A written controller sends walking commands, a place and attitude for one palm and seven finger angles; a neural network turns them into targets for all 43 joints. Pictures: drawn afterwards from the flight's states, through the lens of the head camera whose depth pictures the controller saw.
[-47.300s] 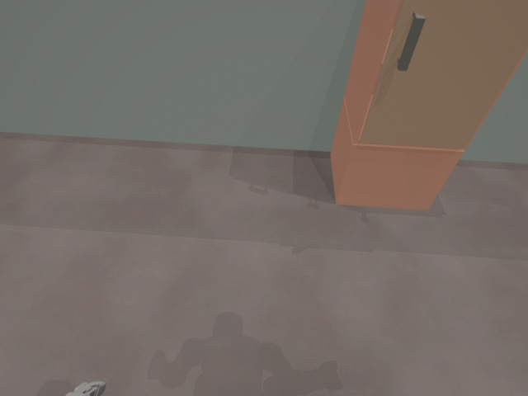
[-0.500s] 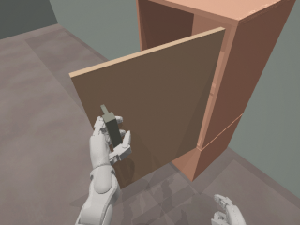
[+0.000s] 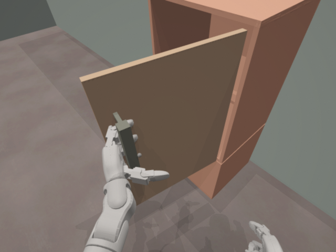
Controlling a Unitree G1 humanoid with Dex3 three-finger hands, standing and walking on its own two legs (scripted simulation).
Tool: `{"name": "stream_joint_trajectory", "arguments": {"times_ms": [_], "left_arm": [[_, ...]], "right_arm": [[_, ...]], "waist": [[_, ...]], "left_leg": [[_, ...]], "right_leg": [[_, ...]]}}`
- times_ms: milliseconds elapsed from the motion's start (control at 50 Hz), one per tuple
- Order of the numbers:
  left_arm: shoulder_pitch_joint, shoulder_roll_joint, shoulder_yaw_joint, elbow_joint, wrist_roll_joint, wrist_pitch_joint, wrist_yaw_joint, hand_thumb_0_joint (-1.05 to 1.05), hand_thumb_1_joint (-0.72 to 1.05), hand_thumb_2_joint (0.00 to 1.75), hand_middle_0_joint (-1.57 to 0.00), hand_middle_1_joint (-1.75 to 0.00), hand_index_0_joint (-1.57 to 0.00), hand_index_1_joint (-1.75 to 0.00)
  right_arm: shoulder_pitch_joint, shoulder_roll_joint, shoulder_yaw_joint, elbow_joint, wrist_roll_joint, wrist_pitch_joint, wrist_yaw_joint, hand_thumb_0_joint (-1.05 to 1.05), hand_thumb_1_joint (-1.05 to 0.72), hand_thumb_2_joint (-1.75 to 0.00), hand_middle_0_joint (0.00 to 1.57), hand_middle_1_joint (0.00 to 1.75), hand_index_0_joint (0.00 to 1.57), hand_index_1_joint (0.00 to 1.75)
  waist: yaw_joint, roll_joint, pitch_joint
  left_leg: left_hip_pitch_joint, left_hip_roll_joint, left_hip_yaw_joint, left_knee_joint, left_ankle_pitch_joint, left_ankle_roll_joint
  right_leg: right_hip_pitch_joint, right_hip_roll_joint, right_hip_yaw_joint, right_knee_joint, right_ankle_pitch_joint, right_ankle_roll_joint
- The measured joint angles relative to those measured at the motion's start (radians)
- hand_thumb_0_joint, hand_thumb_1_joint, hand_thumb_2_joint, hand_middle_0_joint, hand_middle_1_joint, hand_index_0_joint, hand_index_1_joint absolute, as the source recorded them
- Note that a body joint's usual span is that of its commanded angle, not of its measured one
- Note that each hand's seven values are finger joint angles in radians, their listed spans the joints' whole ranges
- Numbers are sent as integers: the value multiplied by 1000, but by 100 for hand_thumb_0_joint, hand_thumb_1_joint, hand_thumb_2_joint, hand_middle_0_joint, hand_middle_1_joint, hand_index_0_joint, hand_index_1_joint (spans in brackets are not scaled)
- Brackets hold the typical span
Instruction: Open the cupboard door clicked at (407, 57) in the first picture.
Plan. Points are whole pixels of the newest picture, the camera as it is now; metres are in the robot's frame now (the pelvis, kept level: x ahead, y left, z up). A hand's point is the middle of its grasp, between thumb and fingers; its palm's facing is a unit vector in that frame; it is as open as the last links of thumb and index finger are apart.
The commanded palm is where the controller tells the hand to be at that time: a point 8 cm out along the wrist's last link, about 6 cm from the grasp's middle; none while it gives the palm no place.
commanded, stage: open thumb and fingers to let go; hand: left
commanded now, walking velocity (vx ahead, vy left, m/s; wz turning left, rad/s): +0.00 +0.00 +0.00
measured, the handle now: (125, 141) +0.35 +0.13 +0.09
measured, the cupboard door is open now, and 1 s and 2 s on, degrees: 79 81 80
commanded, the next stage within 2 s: slide the hand sideways off the handle in 0.10 s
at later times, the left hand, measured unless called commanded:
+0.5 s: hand (130, 166) +0.28 +0.10 +0.09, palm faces -0.17 -0.98 -0.01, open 16.0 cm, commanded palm +0.26 +0.15 +0.09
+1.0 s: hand (115, 182) +0.25 +0.13 +0.08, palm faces -0.11 -0.99 -0.04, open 16.0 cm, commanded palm +0.22 +0.20 +0.09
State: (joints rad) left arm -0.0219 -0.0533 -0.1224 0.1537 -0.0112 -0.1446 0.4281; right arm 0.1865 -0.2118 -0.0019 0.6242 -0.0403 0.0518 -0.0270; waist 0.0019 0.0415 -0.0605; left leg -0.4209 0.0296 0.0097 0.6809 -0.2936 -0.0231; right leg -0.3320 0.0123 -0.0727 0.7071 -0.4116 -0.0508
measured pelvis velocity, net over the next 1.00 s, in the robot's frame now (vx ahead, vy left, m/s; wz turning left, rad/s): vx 0.01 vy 0.01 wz -0.02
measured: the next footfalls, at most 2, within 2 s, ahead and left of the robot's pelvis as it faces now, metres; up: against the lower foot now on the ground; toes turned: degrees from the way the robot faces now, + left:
none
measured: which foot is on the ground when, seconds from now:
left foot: down 0.00-1.00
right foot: down 0.00-1.00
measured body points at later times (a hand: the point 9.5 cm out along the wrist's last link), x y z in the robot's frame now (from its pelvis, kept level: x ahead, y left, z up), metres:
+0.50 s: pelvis -0.01 +0.03 +0.00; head +0.00 +0.02 +0.45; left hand +0.29 +0.16 +0.09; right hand +0.16 -0.19 -0.10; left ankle +0.04 +0.14 -0.72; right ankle -0.02 -0.08 -0.72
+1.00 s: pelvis +0.01 +0.01 +0.00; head +0.01 +0.00 +0.45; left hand +0.25 +0.18 +0.09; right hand +0.18 -0.21 -0.09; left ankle +0.04 +0.14 -0.72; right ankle -0.02 -0.08 -0.72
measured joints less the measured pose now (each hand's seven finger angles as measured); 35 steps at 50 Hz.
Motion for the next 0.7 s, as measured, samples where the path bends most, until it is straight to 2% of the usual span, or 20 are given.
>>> {"name": "stream_joint_trajectory", "arguments": {"times_ms": [220,240,260,300,340,380,440,480,580,700], "left_arm": [[-13,-14,-64,-24,31,28,33,-1,-50,30,-43,-73,-43,-69],[-11,-11,-64,-26,42,26,17,-1,-50,30,-43,-71,-42,-67],[-6,2,-60,-29,47,16,-27,-1,-50,30,-43,-69,-40,-65],[-3,55,-50,-26,36,-15,-154,-1,-50,30,-39,-62,-34,-60],[-9,119,-45,-18,-3,-40,-291,-1,-50,30,-35,-55,-27,-55],[-18,163,-40,-10,-59,-44,-401,-1,-50,30,-30,-49,-22,-49],[-22,171,-32,-8,-125,-29,-477,-1,-50,30,-24,-42,-19,-44],[-6,157,-25,-24,-134,-17,-482,-1,-50,30,-24,-40,-19,-43],[65,132,-30,-98,-102,-3,-449,-1,-50,30,-23,-39,-20,-39],[143,144,-22,-170,-89,0,-447,-1,-50,30,-21,-37,-19,-35]], "right_arm": [[-36,31,23,-19,-1,18,16,1,-90,-90,20,30,20,30],[-37,33,26,-19,-1,19,19,1,-90,-90,20,30,20,30],[-33,35,28,-22,2,20,20,1,-90,-90,20,30,20,30],[-20,35,34,-32,12,18,14,1,-90,-90,20,30,20,30],[-5,29,40,-40,26,9,5,1,-90,-90,20,30,20,30],[10,18,43,-46,42,-4,-3,1,-90,-90,20,30,20,30],[29,2,44,-50,58,-31,-6,1,-90,-90,20,30,20,30],[40,-2,43,-54,61,-46,0,1,-90,-90,20,30,20,30],[57,-2,41,-76,58,-66,21,1,-90,-90,20,30,20,30],[53,6,45,-95,53,-65,27,1,-90,-90,20,30,20,30]], "waist": [[18,-2,3],[18,-6,4],[19,-10,4],[22,-14,6],[21,-9,9],[17,0,12],[12,12,13],[8,11,9],[-3,-1,3],[-11,-13,6]], "left_leg": [[-32,-14,-1,43,-20,19],[-34,-17,0,45,-20,21],[-38,-21,1,45,-19,23],[-44,-24,2,48,-17,27],[-47,-26,0,54,-18,30],[-48,-28,-2,59,-19,33],[-46,-30,2,58,-19,39],[-44,-31,10,53,-17,42],[-35,-29,31,45,-19,47],[-23,-18,46,43,-26,43]], "right_leg": [[-18,-15,-1,23,-10,20],[-22,-18,-1,27,-11,22],[-27,-22,0,31,-12,23],[-33,-26,0,37,-13,26],[-34,-28,-2,38,-13,28],[-30,-29,-4,36,-10,32],[-27,-31,0,30,-5,38],[-29,-33,8,27,-2,42],[-32,-33,29,29,-1,47],[-29,-23,45,30,-3,43]]}}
